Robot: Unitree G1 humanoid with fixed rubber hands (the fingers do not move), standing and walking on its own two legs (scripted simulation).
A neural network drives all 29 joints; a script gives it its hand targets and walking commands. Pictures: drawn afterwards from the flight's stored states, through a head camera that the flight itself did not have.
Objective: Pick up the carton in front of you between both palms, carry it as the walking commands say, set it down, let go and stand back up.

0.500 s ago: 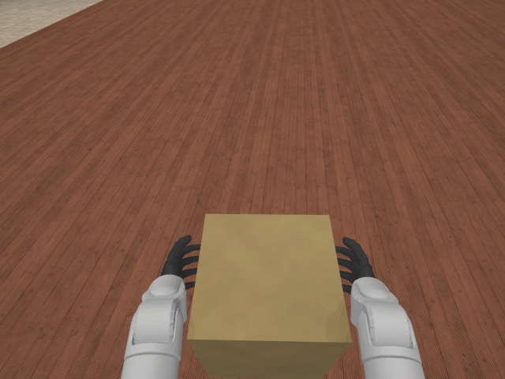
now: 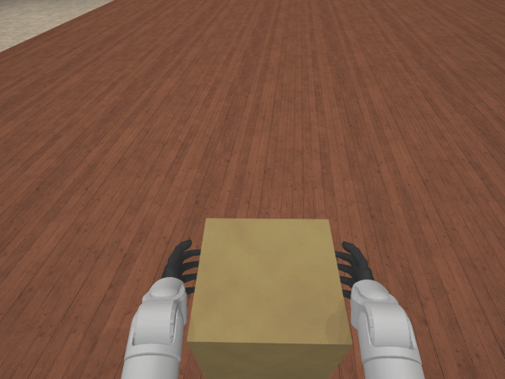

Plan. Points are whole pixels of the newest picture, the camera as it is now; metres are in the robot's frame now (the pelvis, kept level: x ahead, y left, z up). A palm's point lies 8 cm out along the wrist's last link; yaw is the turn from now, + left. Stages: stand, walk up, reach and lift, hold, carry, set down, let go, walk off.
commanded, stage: carry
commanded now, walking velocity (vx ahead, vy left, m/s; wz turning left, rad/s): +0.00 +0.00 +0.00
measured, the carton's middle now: (265, 306) +0.29 +0.00 -0.04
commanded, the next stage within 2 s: hold in 0.38 s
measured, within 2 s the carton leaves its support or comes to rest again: neither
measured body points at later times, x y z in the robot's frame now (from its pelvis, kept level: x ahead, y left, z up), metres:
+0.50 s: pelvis -0.01 -0.01 +0.01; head -0.02 +0.00 +0.46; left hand +0.29 +0.13 +0.03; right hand +0.27 -0.17 +0.03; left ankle +0.07 +0.13 -0.73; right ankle -0.05 -0.10 -0.73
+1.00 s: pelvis -0.02 +0.04 +0.01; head -0.04 +0.07 +0.46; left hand +0.30 +0.14 +0.03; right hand +0.24 -0.16 +0.04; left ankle +0.07 +0.13 -0.73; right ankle -0.05 -0.09 -0.73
